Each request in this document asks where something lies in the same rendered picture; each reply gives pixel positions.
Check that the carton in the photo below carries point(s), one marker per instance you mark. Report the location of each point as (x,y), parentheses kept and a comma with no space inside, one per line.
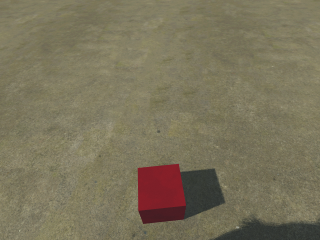
(160,194)

